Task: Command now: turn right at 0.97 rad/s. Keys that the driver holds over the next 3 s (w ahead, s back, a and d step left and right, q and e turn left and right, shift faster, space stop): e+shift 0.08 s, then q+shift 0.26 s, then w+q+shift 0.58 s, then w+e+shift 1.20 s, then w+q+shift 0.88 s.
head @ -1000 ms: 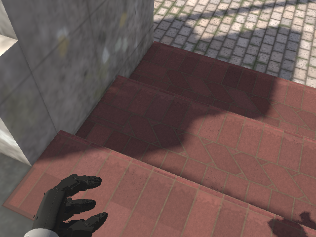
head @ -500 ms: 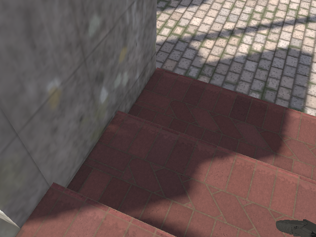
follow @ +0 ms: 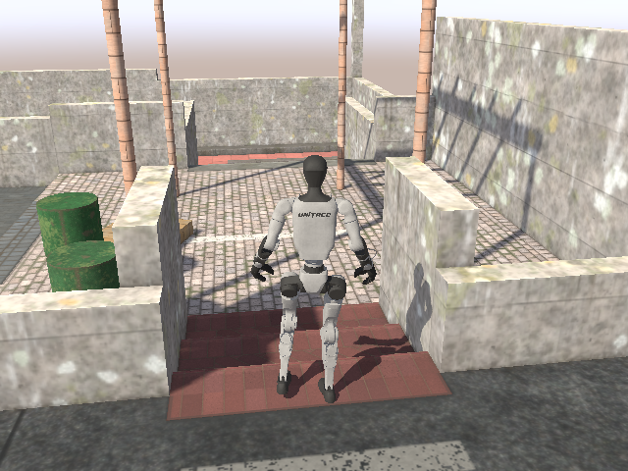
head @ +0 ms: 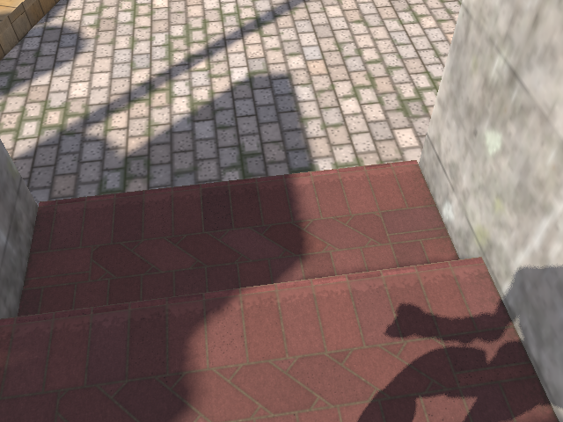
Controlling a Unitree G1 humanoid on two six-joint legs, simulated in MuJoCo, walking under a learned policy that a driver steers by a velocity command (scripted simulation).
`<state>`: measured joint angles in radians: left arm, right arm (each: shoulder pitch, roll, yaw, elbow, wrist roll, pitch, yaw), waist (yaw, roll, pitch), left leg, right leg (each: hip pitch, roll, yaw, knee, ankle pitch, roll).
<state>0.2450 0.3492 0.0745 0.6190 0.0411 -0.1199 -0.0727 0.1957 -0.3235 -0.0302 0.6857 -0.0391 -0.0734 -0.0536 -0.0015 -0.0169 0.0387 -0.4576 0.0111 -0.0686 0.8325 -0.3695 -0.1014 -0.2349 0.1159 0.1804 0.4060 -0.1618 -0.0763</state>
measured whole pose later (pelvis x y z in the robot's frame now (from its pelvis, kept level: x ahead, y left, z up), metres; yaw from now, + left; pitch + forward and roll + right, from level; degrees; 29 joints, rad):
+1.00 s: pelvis +0.28 +0.10 -0.06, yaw +25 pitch +1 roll -3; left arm 0.59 0.31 0.05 0.92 0.05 -0.11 0.04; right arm -0.01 -0.33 -0.07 0.63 -0.05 0.01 0.11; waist 0.11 0.02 0.04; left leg -0.76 0.07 -0.01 0.86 0.17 0.13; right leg 0.29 -0.03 -0.30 0.29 -0.57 0.11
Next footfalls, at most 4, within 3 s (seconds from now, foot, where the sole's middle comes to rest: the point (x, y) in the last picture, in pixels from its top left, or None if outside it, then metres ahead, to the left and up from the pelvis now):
0.18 left None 0.10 0.14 -0.78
0.60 right None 0.12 -0.10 -0.78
1.14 left None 0.48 0.35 -0.93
1.50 right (178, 315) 0.84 0.34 -0.93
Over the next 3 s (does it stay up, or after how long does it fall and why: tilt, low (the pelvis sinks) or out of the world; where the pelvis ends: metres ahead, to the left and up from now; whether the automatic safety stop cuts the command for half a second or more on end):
stays up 2.07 0.21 -0.48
